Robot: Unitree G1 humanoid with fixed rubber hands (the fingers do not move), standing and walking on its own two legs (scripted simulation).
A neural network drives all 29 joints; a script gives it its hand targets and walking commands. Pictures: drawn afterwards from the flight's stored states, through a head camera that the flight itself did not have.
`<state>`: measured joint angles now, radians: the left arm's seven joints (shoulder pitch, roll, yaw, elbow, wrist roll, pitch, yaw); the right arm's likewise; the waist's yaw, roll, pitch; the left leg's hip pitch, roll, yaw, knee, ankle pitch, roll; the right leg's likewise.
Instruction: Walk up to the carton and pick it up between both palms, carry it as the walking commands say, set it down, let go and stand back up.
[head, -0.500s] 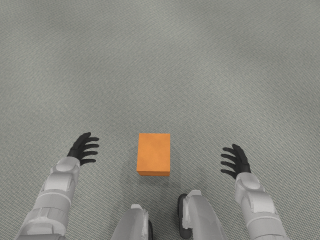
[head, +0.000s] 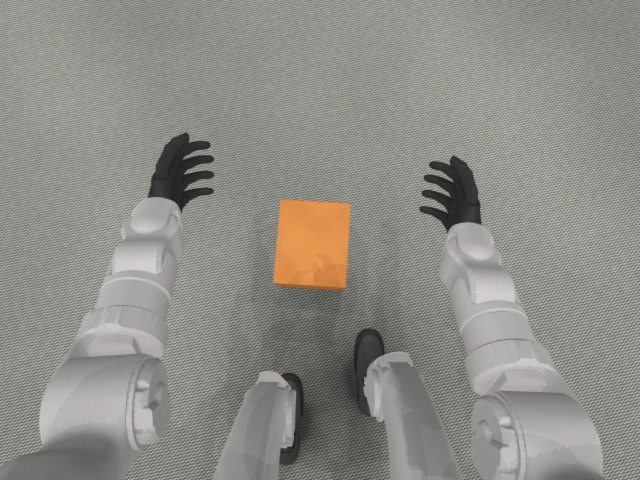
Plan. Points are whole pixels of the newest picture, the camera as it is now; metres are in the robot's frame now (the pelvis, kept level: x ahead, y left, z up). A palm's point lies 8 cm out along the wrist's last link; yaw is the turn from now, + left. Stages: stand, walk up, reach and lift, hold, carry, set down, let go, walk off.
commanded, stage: reach and lift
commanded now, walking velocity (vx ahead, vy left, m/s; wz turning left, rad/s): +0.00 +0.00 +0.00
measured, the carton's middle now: (313, 248) +0.46 +0.02 -0.58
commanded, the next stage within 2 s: none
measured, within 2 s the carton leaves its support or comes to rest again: neither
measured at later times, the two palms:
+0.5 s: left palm (189, 194) +0.48 +0.18 -0.16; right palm (443, 213) +0.44 -0.17 -0.16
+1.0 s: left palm (220, 212) +0.49 +0.17 -0.31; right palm (416, 223) +0.46 -0.17 -0.31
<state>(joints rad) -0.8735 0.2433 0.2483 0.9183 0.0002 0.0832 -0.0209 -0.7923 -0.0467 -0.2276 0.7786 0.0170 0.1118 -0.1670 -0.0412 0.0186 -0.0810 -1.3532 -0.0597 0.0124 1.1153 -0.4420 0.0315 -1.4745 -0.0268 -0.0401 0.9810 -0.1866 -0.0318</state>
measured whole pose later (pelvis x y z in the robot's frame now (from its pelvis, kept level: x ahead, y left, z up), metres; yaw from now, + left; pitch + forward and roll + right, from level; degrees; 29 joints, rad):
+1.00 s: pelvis -0.02 +0.00 -0.16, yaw +2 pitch +52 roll +0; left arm -1.13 0.28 0.13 0.91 -0.09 0.07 0.10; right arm -1.04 -0.13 -0.28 0.84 0.07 0.05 -0.16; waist -0.05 0.00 -0.08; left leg -2.03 -0.10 0.01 1.75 -0.63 0.03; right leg -2.16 0.01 0.01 1.60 -0.34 0.01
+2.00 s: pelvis -0.05 +0.00 -0.30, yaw +4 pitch +38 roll -2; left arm -1.49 0.36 -0.10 1.21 -0.20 0.01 0.07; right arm -1.50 -0.29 -0.20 1.38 0.21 -0.08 -0.14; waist -0.05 -0.04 0.35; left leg -2.24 -0.07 0.04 2.27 -0.69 0.04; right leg -2.37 -0.03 -0.02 2.09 -0.38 0.00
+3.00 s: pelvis -0.04 -0.01 -0.31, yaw +6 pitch +40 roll -1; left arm -1.35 0.19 0.16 1.09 0.06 0.10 0.07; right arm -1.47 -0.19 -0.36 1.31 0.04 0.03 -0.13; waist -0.06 -0.04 0.25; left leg -2.27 -0.09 0.03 2.29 -0.71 0.03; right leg -2.39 -0.01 0.01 2.14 -0.44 0.01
